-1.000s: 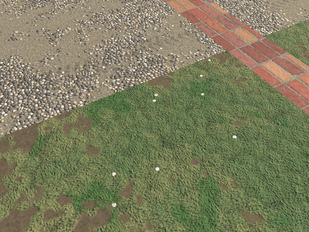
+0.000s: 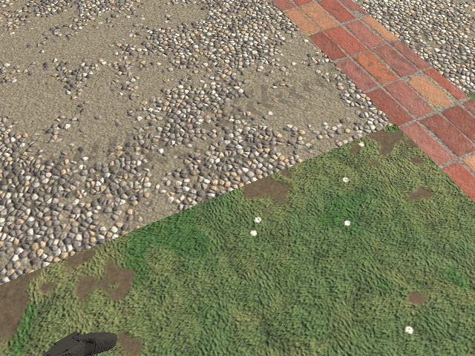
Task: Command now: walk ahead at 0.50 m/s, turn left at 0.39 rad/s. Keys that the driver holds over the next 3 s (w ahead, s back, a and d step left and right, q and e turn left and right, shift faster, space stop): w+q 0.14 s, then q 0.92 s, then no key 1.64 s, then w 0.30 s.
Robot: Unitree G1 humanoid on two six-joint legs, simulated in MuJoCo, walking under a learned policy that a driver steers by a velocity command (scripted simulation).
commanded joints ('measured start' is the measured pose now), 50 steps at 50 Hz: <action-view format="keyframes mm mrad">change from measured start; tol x32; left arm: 1 238 140 48 9 1 3 16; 50 -22 147 64 -27 15 77 58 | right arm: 1 -90 -122 -28 -121 10 -28 -4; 50 -137 -182 -102 -289 -13 98 -25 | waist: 1 142 -107 -169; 16 71 -106 -20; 22 52 288 -434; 50 14 -136 -83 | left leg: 1 -520 88 -31 302 111 1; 19 -74 -10 159 -443 432 67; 21 342 208 -193 -432 1169 195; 22 511 403 -626 -524 1030 430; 28 28 194 -318 -663 612 240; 43 15 114 -456 -613 326 174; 50 -368 -78 -71 208 14 -82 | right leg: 1 580 -330 437 -278 -85 -172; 19 428 -222 -159 12 662 -57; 20 337 -152 -177 234 497 0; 21 28 -34 -165 573 -377 67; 23 -207 40 149 870 -498 84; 50 298 -272 331 -224 292 -170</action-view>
